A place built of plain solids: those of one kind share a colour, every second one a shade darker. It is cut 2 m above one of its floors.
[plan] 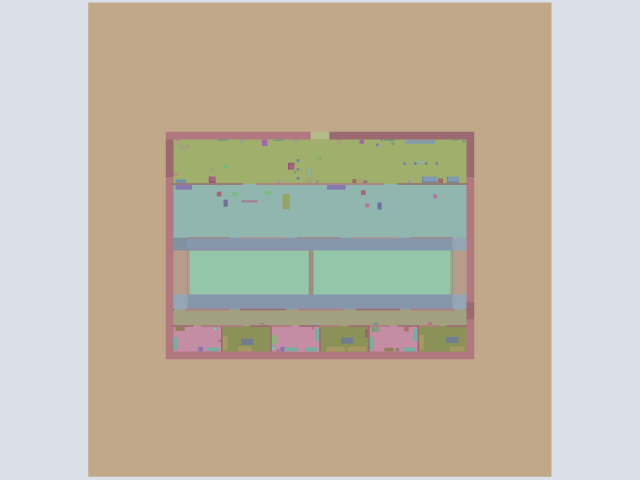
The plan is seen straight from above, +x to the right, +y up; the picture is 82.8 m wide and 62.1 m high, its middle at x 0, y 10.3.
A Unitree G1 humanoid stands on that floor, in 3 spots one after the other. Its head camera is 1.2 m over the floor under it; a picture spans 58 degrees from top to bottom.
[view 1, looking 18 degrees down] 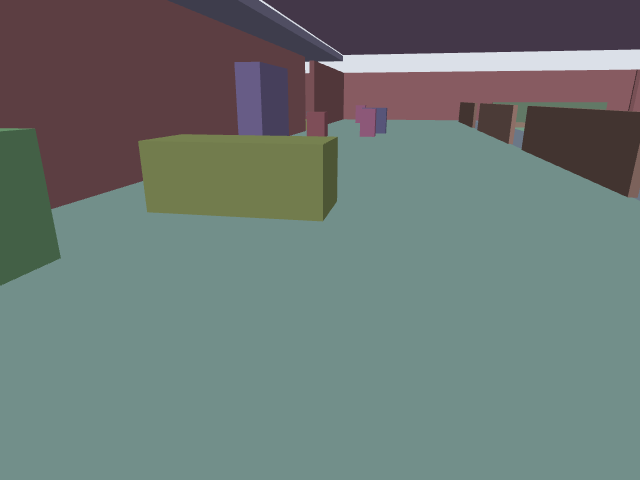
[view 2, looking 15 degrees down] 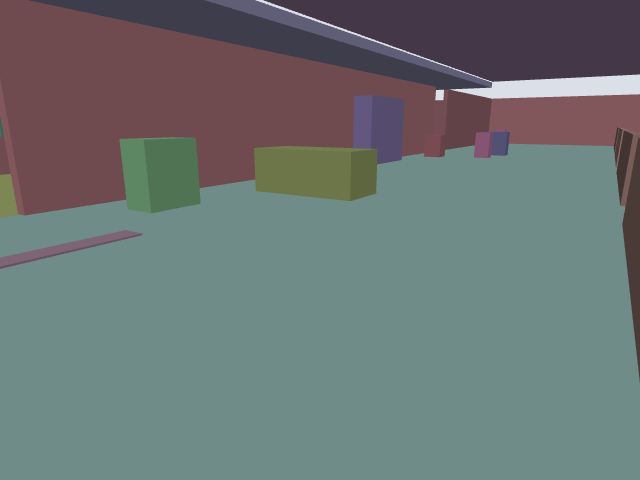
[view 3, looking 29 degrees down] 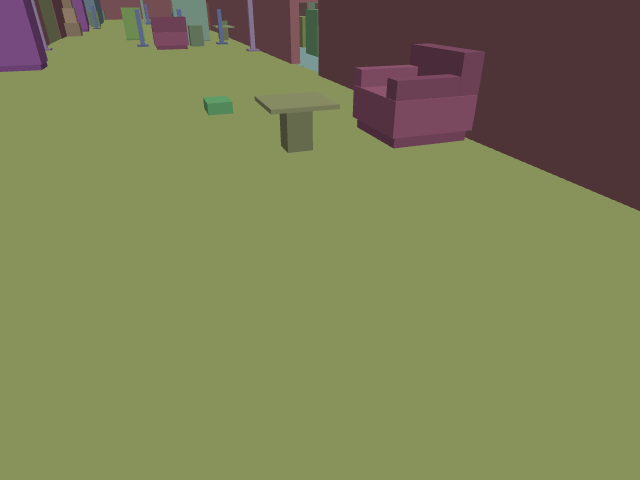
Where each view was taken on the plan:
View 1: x -9.10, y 13.49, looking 11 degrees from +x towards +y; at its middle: floor_yard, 3.88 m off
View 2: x -10.90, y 10.94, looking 33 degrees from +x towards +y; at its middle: floor_yard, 4.64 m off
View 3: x -17.80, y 20.46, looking -20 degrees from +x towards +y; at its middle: floor_lobby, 2.48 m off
